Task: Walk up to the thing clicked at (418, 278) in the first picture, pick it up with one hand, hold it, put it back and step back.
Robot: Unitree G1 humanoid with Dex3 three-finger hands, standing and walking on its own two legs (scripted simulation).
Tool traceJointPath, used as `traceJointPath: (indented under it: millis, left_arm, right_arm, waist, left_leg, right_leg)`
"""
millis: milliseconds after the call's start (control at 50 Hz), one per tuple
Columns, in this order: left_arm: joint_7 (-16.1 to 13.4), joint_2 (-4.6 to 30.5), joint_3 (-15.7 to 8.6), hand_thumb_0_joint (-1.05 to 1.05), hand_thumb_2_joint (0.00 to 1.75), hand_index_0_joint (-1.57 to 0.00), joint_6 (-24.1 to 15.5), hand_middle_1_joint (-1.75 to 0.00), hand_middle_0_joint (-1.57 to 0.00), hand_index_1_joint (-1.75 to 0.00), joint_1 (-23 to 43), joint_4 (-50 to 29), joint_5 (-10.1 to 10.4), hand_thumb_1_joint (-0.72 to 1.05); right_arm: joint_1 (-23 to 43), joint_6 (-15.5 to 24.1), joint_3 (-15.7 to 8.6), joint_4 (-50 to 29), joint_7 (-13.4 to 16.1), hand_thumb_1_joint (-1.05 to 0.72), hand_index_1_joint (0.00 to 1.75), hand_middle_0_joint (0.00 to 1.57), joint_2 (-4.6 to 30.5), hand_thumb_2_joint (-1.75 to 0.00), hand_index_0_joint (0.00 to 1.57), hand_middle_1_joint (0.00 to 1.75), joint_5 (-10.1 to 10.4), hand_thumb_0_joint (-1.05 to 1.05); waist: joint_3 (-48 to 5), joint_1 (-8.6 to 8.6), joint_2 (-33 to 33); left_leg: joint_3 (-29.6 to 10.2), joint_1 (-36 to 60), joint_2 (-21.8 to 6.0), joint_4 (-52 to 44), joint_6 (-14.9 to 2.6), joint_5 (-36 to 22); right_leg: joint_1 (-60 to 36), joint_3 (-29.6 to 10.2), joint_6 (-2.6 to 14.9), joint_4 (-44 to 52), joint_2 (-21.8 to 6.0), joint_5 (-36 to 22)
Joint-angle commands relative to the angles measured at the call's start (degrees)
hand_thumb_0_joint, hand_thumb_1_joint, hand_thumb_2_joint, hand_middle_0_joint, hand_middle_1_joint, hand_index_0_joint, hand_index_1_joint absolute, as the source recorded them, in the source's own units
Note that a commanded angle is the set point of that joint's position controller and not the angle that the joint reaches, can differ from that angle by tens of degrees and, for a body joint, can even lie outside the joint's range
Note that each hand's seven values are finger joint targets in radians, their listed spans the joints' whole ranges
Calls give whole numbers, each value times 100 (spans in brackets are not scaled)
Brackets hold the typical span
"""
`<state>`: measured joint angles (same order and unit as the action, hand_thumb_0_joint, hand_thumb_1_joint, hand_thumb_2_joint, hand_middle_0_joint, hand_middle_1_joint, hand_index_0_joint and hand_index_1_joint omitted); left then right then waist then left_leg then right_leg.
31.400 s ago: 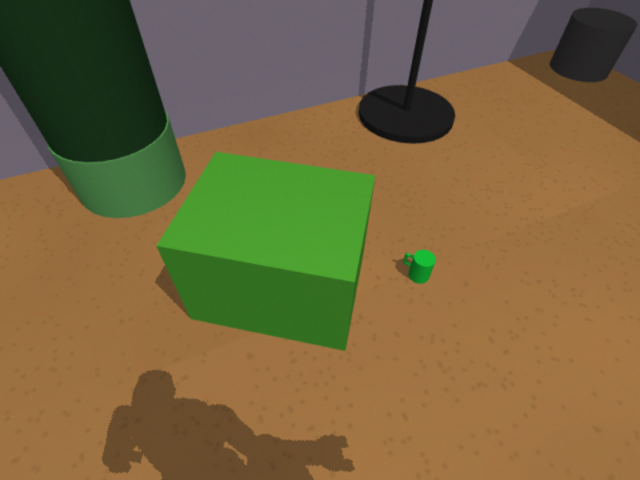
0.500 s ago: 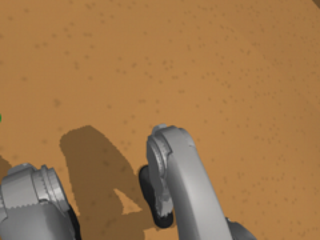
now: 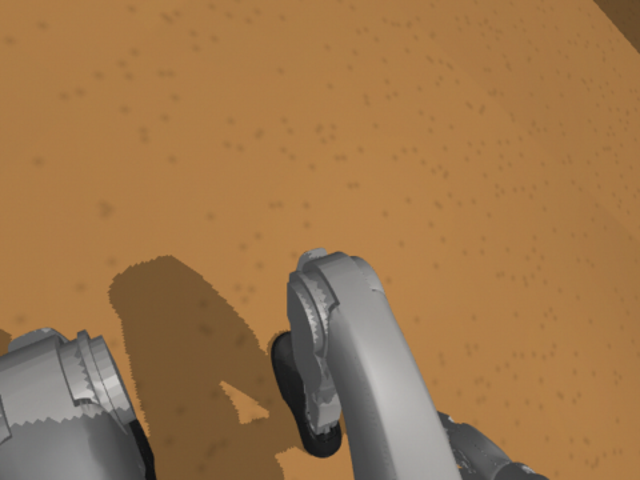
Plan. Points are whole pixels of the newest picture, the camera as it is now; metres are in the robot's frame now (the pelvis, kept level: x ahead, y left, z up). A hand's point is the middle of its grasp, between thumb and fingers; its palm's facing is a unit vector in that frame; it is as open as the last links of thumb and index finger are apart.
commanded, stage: close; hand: left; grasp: from above
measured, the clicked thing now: out of the picture +0.46 +0.33 -0.24
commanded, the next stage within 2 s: settle in 0.82 s
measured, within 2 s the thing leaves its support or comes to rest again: leaves its support in 1.34 s
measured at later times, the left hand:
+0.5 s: hand out of the picture +0.43 +0.32 -0.20, palm faces -0.42 -0.15 -0.89, open 11.6 cm
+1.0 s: hand out of the picture +0.44 +0.32 -0.20, palm faces -0.41 -0.15 -0.90, open 11.2 cm
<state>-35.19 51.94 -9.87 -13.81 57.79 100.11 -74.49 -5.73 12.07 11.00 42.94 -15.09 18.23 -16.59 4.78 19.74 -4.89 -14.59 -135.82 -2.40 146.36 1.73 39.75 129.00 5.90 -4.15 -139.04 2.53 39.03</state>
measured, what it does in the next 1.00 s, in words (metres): stands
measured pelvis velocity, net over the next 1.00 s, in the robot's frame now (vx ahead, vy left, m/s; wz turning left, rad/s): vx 0.00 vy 0.00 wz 0.00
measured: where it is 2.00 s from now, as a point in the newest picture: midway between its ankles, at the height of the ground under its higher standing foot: (233, 454)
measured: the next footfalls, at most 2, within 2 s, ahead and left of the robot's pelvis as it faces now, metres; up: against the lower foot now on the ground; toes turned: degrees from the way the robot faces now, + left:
none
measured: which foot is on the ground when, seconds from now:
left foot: down 0.00-1.00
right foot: down 0.00-1.00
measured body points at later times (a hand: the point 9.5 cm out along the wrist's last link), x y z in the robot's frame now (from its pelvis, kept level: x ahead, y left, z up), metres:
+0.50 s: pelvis +0.00 +0.00 +0.00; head +0.24 +0.10 +0.36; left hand +0.45 +0.32 -0.15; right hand +0.05 -0.26 -0.07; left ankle +0.07 +0.14 -0.26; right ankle +0.11 -0.13 -0.26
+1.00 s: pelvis +0.00 +0.00 +0.00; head +0.24 +0.10 +0.37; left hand +0.45 +0.32 -0.15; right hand +0.05 -0.26 -0.07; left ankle +0.07 +0.14 -0.26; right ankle +0.11 -0.13 -0.26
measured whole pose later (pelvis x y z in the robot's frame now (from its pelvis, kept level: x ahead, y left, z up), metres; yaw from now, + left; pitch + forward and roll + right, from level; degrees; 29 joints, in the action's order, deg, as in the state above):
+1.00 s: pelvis +0.00 +0.00 +0.00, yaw +0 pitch +28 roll -11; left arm -35.1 52.0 -7.9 -13.5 58.3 100.5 -73.5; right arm -7.1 12.1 12.3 42.0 -14.9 18.1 -16.5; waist 4.3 19.8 -4.5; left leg -14.7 -135.7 -2.4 145.9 1.7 39.4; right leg 128.9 6.1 -4.2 -138.3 2.7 38.5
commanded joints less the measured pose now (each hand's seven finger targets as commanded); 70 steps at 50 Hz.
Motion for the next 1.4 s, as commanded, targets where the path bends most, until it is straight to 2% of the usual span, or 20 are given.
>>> traceJointPath:
  millis: [0,80,140,200,220,400,480,520,600,840,900,1000,1020,1080,1160,1220,1240,1280,1320,1380]
  left_arm:
    - [-152,1260,23,0,95,-33,44,-92,-34,-93,1275,-559,63,-17]
    - [-140,1148,126,0,94,-35,58,-90,-36,-91,1416,-611,61,-15]
    - [-154,1260,-22,0,94,-38,64,-90,-40,-91,1280,-720,76,-11]
    - [-103,1093,129,0,93,-40,76,-90,-41,-90,1402,-611,47,-8]
    - [-122,1140,74,0,94,-41,69,-89,-42,-90,1369,-748,89,-7]
    - [-73,1060,233,0,91,-50,50,-88,-50,-88,1466,-492,88,4]
    - [-89,1191,151,0,94,-54,63,-87,-55,-89,1415,-640,66,8]
    - [-92,1028,245,0,91,-56,53,-86,-57,-87,1498,-608,79,12]
    - [-129,1095,165,0,92,-60,48,-86,-61,-87,1327,-477,150,16]
    - [-88,1112,230,0,98,-75,55,-85,-77,-88,1377,-376,143,34]
    - [-97,1179,154,0,97,-78,59,-82,-82,-85,1293,-455,139,37]
    - [-29,1133,217,0,100,-78,120,-83,-82,-88,1478,-648,132,30]
    - [-62,1256,85,0,102,-78,120,-83,-82,-88,1373,-836,163,29]
    - [-15,1170,98,0,103,-80,157,-84,-85,-89,1369,-908,152,32]
    - [43,1299,-85,0,98,-77,198,-81,-81,-86,1419,-1771,195,28]
    - [124,1118,-100,0,96,-76,269,-82,-80,-86,1332,-2370,272,28]
    - [181,844,89,0,96,-77,303,-81,-81,-85,1169,-2617,338,29]
    - [220,885,50,0,97,-78,394,-81,-82,-85,1227,-2767,388,30]
    - [278,980,-44,0,100,-79,488,-80,-84,-85,1321,-3406,459,31]
    - [447,633,137,0,98,-85,659,-77,-90,-82,1171,-3597,532,38]
  right_arm:
    - [-1038,1,-464,-23,58,-89,30,20,1740,-90,20,30,13,0]
    - [-1064,9,-466,-10,42,-89,30,20,1724,-90,20,30,0,0]
    - [-1064,8,-513,-3,62,-90,30,20,1758,-90,20,30,23,0]
    - [-1098,31,-416,-49,13,-89,30,20,1656,-90,20,30,6,0]
    - [-1080,16,-466,-12,32,-90,30,20,1705,-90,20,30,28,0]
    - [-1056,103,-389,-65,8,-90,30,20,1691,-90,20,30,11,0]
    - [-1150,111,-450,-22,27,-90,30,20,1745,-90,20,30,54,0]
    - [-1127,126,-402,-48,-2,-90,30,20,1693,-90,20,30,37,0]
    - [-1167,98,-398,-12,34,-90,30,20,1696,-90,20,30,54,0]
    - [-1111,57,-343,-118,71,-90,30,20,1696,-90,20,30,25,0]
    - [-1082,34,-357,-114,95,-90,30,20,1704,-91,20,30,34,0]
    - [-1141,53,-388,-98,59,-92,30,20,1707,-91,20,30,31,0]
    - [-1186,28,-426,-59,81,-92,30,20,1717,-91,20,30,53,0]
    - [-1139,19,-471,-68,62,-92,30,20,1674,-91,20,30,65,0]
    - [-1223,-19,-687,-50,45,-92,30,20,1683,-91,20,30,144,0]
    - [-1239,-41,-824,-68,29,-92,30,20,1613,-91,20,30,228,0]
    - [-1208,-76,-850,-66,20,-92,30,20,1526,-91,20,30,333,0]
    - [-1177,-120,-964,-50,9,-91,30,20,1533,-91,20,30,412,0]
    - [-1257,-190,-1092,-71,35,-91,30,20,1511,-91,20,30,564,0]
    - [-1209,-325,-1190,-67,76,-91,30,20,1378,-91,20,30,731,0]
  waist:
    - [-3421,115,2237]
    - [-3293,189,2323]
    - [-3393,35,2533]
    - [-3252,220,2258]
    - [-3426,134,2345]
    - [-3054,265,2161]
    - [-3368,157,2341]
    - [-3305,255,2194]
    - [-3343,168,2148]
    - [-3167,226,2118]
    - [-3217,127,2198]
    - [-3349,202,2307]
    - [-3592,50,2450]
    - [-3472,61,2503]
    - [-3991,-122,2789]
    - [-4356,-224,2984]
    - [-4615,-400,3221]
    - [-4536,-349,3173]
    - [-4993,-517,3264]
    - [-4904,-602,3192]
  left_leg:
    - [809,2583,39,-1407,-274,-876]
    - [815,2531,42,-1417,-269,-747]
    - [791,2734,53,-1588,-213,-702]
    - [800,2565,58,-1442,-260,-732]
    - [797,2641,53,-1488,-255,-783]
    - [809,2421,64,-1409,-280,-543]
    - [803,2677,52,-1486,-245,-691]
    - [782,2581,45,-1416,-266,-733]
    - [803,2474,38,-1411,-274,-766]
    - [785,2402,62,-1465,-278,-555]
    - [777,2444,68,-1560,-262,-525]
    - [778,2633,72,-1497,-253,-774]
    - [795,2744,52,-1507,-239,-928]
    - [817,2660,67,-1554,-228,-734]
    - [899,2868,67,-1553,-227,-983]
    - [956,3191,88,-1621,-197,-1189]
    - [960,3428,94,-1775,-161,-1242]
    - [983,3429,81,-1818,-166,-1166]
    - [1034,3613,83,-1908,-181,-1246]
    - [1135,3534,106,-2112,-199,-1151]
  right_leg:
    - [-1834,775,474,1358,220,-1322]
    - [-1703,789,481,1354,207,-1202]
    - [-1644,850,524,1327,197,-1086]
    - [-1687,820,489,1327,203,-1177]
    - [-1755,799,495,1366,212,-1218]
    - [-1600,774,465,1416,203,-987]
    - [-1732,770,502,1385,206,-1083]
    - [-1714,797,473,1395,210,-1170]
    - [-1846,736,467,1453,236,-1187]
    - [-1724,766,486,1426,219,-984]
    - [-1682,807,498,1426,215,-934]
    - [-1687,822,482,1354,195,-1214]
    - [-1881,772,492,1398,219,-1337]
    - [-1663,787,521,1361,198,-1152]
    - [-1844,648,547,1394,191,-1346]
    - [-1866,654,566,1408,147,-1526]
    - [-1885,614,604,1403,139,-1523]
    - [-1705,615,613,1412,110,-1489]
    - [-1816,508,631,1498,101,-1562]
    - [-1792,399,645,1647,56,-1473]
